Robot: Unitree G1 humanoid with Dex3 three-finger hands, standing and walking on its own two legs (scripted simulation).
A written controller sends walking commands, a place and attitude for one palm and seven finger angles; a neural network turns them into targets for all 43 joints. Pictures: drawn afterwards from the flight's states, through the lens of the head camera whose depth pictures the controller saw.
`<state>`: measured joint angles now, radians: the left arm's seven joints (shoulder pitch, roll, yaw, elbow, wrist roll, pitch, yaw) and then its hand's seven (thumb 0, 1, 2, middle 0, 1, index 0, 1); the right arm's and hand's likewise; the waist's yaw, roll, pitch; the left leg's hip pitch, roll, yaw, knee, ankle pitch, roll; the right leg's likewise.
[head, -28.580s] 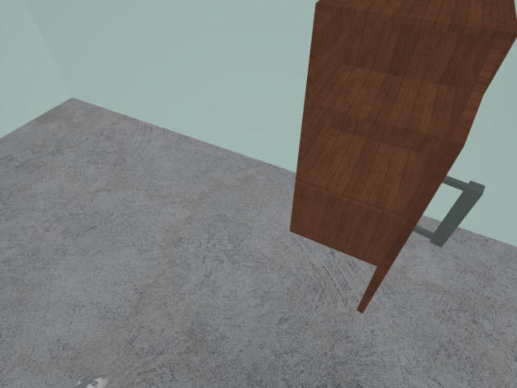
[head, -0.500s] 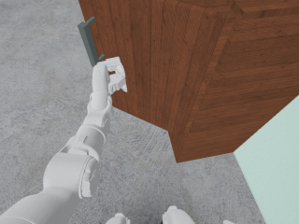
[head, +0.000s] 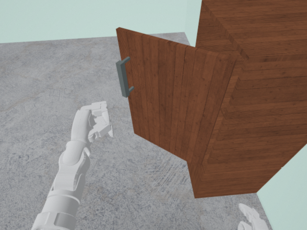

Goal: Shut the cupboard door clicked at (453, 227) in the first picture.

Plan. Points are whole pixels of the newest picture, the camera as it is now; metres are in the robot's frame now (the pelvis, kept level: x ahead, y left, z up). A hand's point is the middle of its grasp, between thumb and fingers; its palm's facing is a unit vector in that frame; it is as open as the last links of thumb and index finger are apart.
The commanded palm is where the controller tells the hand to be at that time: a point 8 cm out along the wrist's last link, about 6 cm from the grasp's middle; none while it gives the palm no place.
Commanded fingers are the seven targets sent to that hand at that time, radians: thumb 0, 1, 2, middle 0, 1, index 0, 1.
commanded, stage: draw the hand back to the body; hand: left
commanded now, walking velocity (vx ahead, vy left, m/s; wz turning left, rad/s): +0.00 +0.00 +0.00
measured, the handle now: (126, 77) +0.65 +0.13 +0.05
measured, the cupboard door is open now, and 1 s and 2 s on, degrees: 52 52 52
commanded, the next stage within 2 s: step back with the hand held close in 1.04 s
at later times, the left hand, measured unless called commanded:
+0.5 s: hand (36, 154) +0.24 +0.25 +0.15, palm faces +0.33 -0.88 -0.34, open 4.9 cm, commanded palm +0.19 +0.29 +0.18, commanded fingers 0.00 0.90 0.90 -0.39 -0.51 -0.39 -0.51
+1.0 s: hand (5, 170) +0.20 +0.28 +0.17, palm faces +0.47 -0.80 -0.38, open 7.4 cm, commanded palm +0.15 +0.31 +0.20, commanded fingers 0.00 0.90 0.90 -0.20 -0.30 -0.20 -0.30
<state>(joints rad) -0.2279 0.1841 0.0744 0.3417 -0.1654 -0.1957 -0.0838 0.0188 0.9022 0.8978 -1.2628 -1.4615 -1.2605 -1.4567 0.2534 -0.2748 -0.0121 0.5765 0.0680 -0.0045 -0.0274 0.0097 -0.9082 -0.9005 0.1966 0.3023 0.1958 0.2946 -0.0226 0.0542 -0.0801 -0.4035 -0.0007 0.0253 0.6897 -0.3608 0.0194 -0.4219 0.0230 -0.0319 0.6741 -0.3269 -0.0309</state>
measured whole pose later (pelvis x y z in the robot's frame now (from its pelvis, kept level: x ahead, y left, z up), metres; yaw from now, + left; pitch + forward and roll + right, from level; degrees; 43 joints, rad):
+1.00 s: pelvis +0.02 +0.01 +0.02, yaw +1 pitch -4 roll +0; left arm 0.46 0.33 0.32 -0.37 -0.07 -0.05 0.10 0.02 0.89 0.90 -0.22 -0.31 -0.21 -0.31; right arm 0.20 -0.22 0.02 0.63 0.02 -0.07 -0.08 0.01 -0.90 -0.90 0.20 0.30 0.20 0.30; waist 0.06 0.06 0.00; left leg -0.10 -0.02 0.01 0.43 -0.26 0.03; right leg -0.10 0.01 -0.04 0.41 -0.24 -0.01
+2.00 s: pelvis -0.08 +0.03 +0.00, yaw +1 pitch -1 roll -2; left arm 0.48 0.37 0.45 -0.48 -0.01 -0.23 0.15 0.02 0.89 0.90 -0.21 -0.30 -0.21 -0.30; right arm 0.24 -0.22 0.00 0.57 0.01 -0.02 -0.07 0.01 -0.90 -0.90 0.20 0.30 0.20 0.30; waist 0.01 0.01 0.00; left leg -0.44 -0.02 0.03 0.73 -0.33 0.07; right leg -0.42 0.00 -0.03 0.63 -0.20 0.01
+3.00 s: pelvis -0.25 +0.07 +0.03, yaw -4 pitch +1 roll -4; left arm 0.60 0.42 0.39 -0.65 -0.05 -0.16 0.15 0.03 0.90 0.90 -0.20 -0.30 -0.20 -0.30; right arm 0.29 -0.10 0.05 0.63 -0.01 -0.12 -0.03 0.01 -0.90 -0.90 0.20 0.30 0.20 0.30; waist -0.08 -0.08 -0.01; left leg -0.32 0.02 -0.01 0.39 -0.10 0.05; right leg -0.32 0.09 -0.04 0.71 -0.41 0.00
